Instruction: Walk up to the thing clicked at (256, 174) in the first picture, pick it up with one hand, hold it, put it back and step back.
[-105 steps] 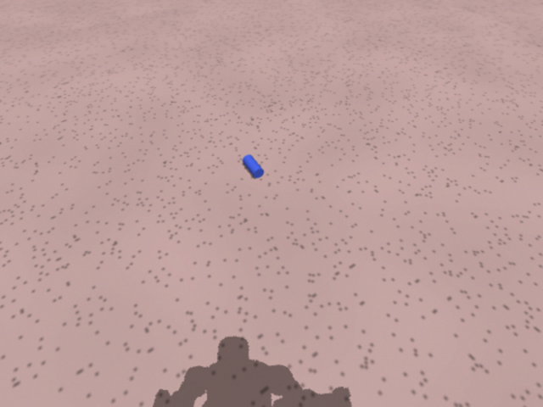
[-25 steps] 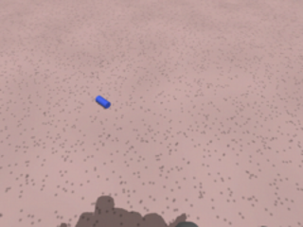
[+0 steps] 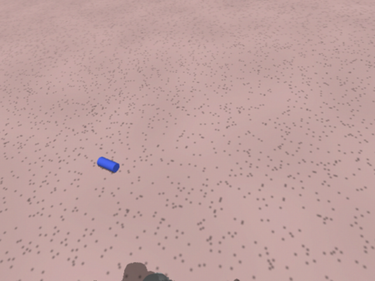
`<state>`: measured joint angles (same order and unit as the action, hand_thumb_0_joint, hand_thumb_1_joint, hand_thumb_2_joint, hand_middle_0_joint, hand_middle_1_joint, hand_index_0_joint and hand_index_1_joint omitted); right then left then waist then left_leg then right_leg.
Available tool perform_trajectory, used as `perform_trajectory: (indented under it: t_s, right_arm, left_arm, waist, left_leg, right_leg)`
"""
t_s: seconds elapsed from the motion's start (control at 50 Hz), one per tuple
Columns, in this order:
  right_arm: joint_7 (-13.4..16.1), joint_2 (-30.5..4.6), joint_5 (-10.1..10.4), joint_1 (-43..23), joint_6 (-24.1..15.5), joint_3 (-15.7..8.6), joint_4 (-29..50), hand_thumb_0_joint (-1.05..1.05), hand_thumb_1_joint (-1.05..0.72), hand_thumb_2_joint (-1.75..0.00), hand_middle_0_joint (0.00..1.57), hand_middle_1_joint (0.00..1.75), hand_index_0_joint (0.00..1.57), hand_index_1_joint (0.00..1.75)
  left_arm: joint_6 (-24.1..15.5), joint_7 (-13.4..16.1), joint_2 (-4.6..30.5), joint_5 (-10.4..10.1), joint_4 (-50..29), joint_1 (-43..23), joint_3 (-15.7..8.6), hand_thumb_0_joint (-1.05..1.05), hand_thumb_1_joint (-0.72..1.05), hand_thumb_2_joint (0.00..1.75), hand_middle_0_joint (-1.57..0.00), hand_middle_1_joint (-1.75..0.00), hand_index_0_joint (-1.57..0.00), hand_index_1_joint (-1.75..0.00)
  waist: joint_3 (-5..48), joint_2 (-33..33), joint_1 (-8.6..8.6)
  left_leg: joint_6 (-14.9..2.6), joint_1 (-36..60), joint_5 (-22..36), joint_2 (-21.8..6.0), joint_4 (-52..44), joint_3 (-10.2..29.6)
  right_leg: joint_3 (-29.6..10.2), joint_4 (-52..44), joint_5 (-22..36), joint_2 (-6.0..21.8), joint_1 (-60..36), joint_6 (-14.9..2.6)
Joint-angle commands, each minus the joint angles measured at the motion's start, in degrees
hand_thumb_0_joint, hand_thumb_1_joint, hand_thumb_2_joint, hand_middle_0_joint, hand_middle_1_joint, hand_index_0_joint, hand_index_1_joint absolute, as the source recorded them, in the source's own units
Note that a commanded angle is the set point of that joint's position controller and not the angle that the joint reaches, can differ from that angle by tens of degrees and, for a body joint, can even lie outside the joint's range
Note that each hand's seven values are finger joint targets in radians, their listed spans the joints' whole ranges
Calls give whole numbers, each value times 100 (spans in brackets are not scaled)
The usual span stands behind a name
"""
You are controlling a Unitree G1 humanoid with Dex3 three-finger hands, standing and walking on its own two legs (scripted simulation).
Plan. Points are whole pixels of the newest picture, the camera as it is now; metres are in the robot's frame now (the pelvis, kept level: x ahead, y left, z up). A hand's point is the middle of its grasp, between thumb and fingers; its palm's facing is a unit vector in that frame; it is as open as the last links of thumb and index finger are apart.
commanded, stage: walk up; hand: left
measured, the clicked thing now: (108, 164) +0.98 +0.55 -0.73
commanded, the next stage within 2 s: none
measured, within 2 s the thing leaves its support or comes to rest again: neither
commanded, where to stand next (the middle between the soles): +0.52 +0.49 m, yaw -25 degrees
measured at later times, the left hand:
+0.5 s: hand (15, 241) +0.29 +0.48 -0.13, palm faces -0.23 -0.83 -0.51, open 7.4 cm
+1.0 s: hand out of the picture +0.41 +0.66 -0.14, palm faces -0.27 -0.74 -0.61, open 7.4 cm
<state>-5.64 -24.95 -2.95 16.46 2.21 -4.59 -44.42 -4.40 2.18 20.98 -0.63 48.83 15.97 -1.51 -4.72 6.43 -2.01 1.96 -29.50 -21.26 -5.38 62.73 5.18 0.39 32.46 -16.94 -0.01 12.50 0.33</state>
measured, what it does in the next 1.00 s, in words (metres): steps to the left, turning right: left foot, then right foot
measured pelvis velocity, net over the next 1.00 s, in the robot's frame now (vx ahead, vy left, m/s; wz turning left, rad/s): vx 0.29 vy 0.35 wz -0.28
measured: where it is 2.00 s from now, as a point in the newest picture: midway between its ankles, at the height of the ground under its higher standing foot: (89, 250)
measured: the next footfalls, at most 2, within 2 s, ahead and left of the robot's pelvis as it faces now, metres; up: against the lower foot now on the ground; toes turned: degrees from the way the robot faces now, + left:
left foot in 0.18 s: +0.22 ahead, +0.26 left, +0.00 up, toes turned +0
right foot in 0.60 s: +0.31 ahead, +0.10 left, +0.00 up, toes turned -18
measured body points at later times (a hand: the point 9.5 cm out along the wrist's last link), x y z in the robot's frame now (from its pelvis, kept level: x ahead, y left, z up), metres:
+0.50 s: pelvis +0.17 +0.19 +0.00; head +0.21 +0.17 +0.45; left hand +0.30 +0.52 -0.09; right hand +0.15 -0.13 -0.11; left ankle +0.18 +0.26 -0.73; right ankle +0.23 +0.07 -0.69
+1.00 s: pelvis +0.29 +0.35 -0.04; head +0.32 +0.31 +0.41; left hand +0.42 +0.70 -0.10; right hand +0.30 -0.02 -0.14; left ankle +0.36 +0.52 -0.73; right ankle +0.27 +0.12 -0.72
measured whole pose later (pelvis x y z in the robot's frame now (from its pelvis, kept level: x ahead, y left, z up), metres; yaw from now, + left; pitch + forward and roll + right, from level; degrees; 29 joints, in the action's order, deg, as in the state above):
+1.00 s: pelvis +0.29 +0.35 -0.04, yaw -16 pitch +0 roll -3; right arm -5.6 -30.7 -3.6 13.3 5.5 -7.7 -40.5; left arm -4.8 5.1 27.1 2.6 47.5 21.7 -3.8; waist -4.9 7.4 0.8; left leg 0.7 -28.0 -27.7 -9.1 54.5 3.5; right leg -3.6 46.9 -21.1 7.4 26.7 0.9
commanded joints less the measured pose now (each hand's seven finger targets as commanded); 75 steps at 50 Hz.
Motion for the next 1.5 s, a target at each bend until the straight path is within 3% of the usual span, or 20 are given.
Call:
perform_trajectory:
  t_s: [0.0,0.1,0.16,0.22,0.3,0.42,0.54,0.58,0.62,0.74,0.92,0.98,1.02,1.06,1.12,1.24,1.34,1.36,1.4,1.48]
  right_arm:
    - [-65,-974,-17,-71,-41,-465,635,0,-90,-90,20,30,20,30]
    - [-163,-1065,-22,-387,-117,-614,784,0,-90,-90,20,30,20,30]
    - [-115,-1320,-84,901,-144,-813,423,0,-90,-90,20,30,20,30]
    - [99,-2285,89,445,-241,-992,568,0,-90,-90,20,30,20,30]
    - [165,-1349,32,-255,-247,-687,799,0,-90,-90,20,30,20,30]
    - [208,-1015,-51,141,-269,-507,790,0,-90,-90,20,30,20,30]
    - [152,-902,-50,-603,-76,-382,1208,0,-90,-90,20,30,20,30]
    - [157,-534,-3,3,-9,-255,1202,0,-90,-90,20,30,20,30]
    - [203,-1269,-108,373,228,-493,1017,0,-90,-90,20,30,20,30]
    - [93,-1225,-58,328,258,-512,670,0,-90,-90,20,30,20,30]
    - [32,-1189,-66,-276,207,-535,934,0,-90,-90,20,30,20,30]
    - [95,-1273,-127,988,111,-678,537,0,-90,-90,20,30,20,30]
    - [212,-1980,-197,1307,11,-791,423,0,-90,-90,20,30,20,30]
    - [260,-2343,22,157,-13,-800,713,0,-90,-90,20,30,20,30]
    - [383,-1487,-27,51,-69,-555,759,0,-90,-90,20,30,20,30]
    - [351,-1117,-93,232,-51,-418,867,0,-90,-90,20,30,20,30]
    - [284,-713,31,-81,77,-310,1265,0,-90,-90,20,30,20,30]
    - [288,-437,81,401,102,-246,1215,0,-90,-90,20,30,20,30]
    - [435,-1143,17,740,287,-463,1035,0,-90,-90,20,30,20,30]
    - [382,-1194,90,502,270,-488,655,0,-90,-90,20,30,20,30]
  left_arm:
    - [-282,162,2168,97,-443,13,-671,0,90,90,-20,-30,-20,-30]
    - [-302,207,2388,188,-426,-26,-685,0,90,90,-20,-30,-20,-30]
    - [-217,263,2016,235,-463,-138,-572,0,90,90,-20,-30,-20,-30]
    - [-120,430,1499,63,-243,796,-342,0,90,90,-20,-30,-20,-30]
    - [-76,264,1976,-92,231,842,-512,0,90,90,-20,-30,-20,-30]
    - [-61,234,1474,-62,16,523,-409,0,90,90,-20,-30,-20,-30]
    - [-86,324,1583,11,248,1674,-632,0,90,90,-20,-30,-20,-30]
    - [-98,463,2311,124,135,2079,-872,0,90,90,-20,-30,-20,-30]
    - [-62,563,2352,45,-374,975,-792,0,90,90,-20,-30,-20,-30]
    - [-207,468,2168,168,-462,480,-760,0,90,90,-20,-30,-20,-30]
    - [-187,461,2710,309,-446,608,-952,0,90,90,-20,-30,-20,-30]
    - [-106,504,2462,275,-545,-29,-822,0,90,90,-20,-30,-20,-30]
    - [-18,575,1143,183,-539,329,-376,0,90,90,-20,-30,-20,-30]
    - [-42,676,1946,162,-333,79,-477,0,90,90,-20,-30,-20,-30]
    - [3,560,2004,-81,103,519,-566,0,90,90,-20,-30,-20,-30]
    - [-33,437,1545,-105,-51,573,-455,0,90,90,-20,-30,-20,-30]
    - [-64,618,1946,43,194,2052,-714,0,90,90,-20,-30,-20,-30]
    - [-48,644,2207,102,3,1951,-797,0,90,90,-20,-30,-20,-30]
    - [13,678,2183,128,-505,693,-733,0,90,90,-20,-30,-20,-30]
    - [-57,515,1786,189,-589,50,-584,0,90,90,-20,-30,-20,-30]
  waist:
    - [-215,-1252,-34]
    - [26,-1498,-110]
    - [731,-584,-888]
    - [843,1817,-475]
    - [312,662,-136]
    - [370,483,-252]
    - [718,-519,579]
    - [1004,-2168,724]
    - [430,-879,283]
    - [77,-1135,29]
    - [376,-1740,208]
    - [943,-1091,-626]
    - [434,2021,-716]
    - [22,1693,-286]
    - [-199,561,-45]
    - [109,700,-93]
    - [1006,-656,868]
    - [1234,-1746,739]
    - [1239,-767,332]
    - [198,-918,133]
  left_leg:
    - [-34,-108,554,-330,-613,-149]
    - [-189,1018,1038,-279,-1711,-436]
    - [-314,2805,560,182,-2422,-798]
    - [-1119,2934,-1365,-1861,-4871,3045]
    - [-655,1676,-490,-853,-4401,558]
    - [-1212,2363,2996,-893,-3920,-340]
    - [-849,649,2043,-641,-2448,-872]
    - [-163,-1112,-1139,365,-145,-938]
    - [132,-1230,-1220,11,1201,181]
    - [-107,-449,-150,-189,1014,69]
    - [-162,-118,-851,-278,-756,-397]
    - [-246,1703,-296,98,-2211,-804]
    - [-296,2160,-568,-1197,-4019,1939]
    - [-1162,1424,-908,-1741,-4793,3213]
    - [-712,1658,1967,-885,-3504,839]
    - [-1087,1984,4019,-600,-3184,-127]
    - [-381,670,2739,-44,-822,-507]
    - [-57,-637,-966,465,239,-450]
    - [74,-858,-1450,192,1644,265]
    - [-190,-147,-619,210,1194,292]
  right_leg:
    - [-1129,-1298,583,1236,941,-1225]
    - [-930,-738,304,1082,1617,-1053]
    - [-487,1293,757,773,2117,-674]
    - [-356,4493,-1581,-76,3452,-477]
    - [-361,3726,-203,405,2639,-363]
    - [244,1826,-216,279,2177,-125]
    - [354,25,1277,230,-904,-377]
    - [-2551,-887,138,1817,-2140,-1007]
    - [-4121,-1547,-1818,2856,-644,-1907]
    - [-1617,-1030,-780,1515,1022,-1242]
    - [-1416,-193,-831,1317,1090,-1283]
    - [-862,1342,172,1152,1849,-860]
    - [-43,4278,-2176,-594,4098,-240]
    - [-481,4668,-1636,-30,3799,-412]
    - [-490,4037,-779,62,3311,-333]
    - [519,1787,-366,-11,1832,-254]
    - [-320,-616,1671,403,-1400,-509]
    - [-2688,-620,2075,1949,-2174,-1144]
    - [-3916,-1007,324,3041,-1238,-2170]
    - [-1898,-1030,-1173,1648,969,-1375]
